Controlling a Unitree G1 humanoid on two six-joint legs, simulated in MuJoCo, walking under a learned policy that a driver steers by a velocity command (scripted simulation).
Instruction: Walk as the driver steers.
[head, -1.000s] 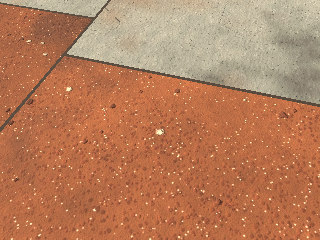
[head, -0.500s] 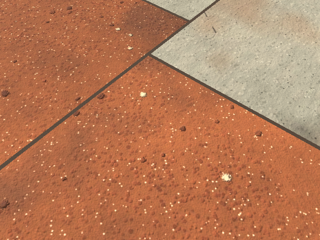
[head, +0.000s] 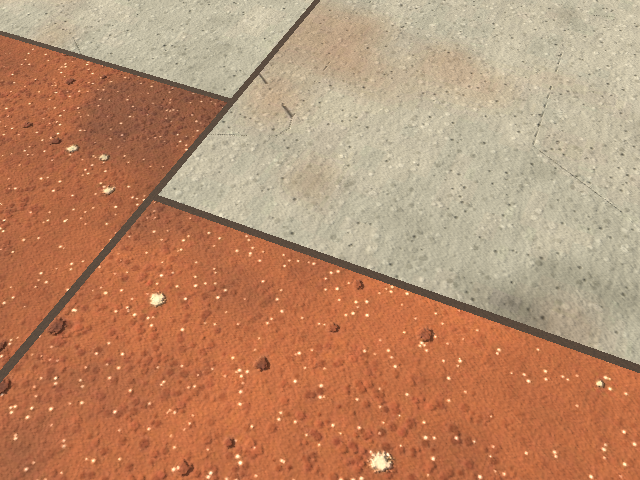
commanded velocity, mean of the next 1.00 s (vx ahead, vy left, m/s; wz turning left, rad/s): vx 0.50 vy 0.00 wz -0.20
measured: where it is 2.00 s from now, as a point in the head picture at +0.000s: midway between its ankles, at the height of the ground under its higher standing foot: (344, 254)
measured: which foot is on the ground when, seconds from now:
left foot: up 0.00-0.42, down 0.44-0.94, up 0.96-1.00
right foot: down 0.00-0.44, up 0.46-0.92, down 0.94-1.00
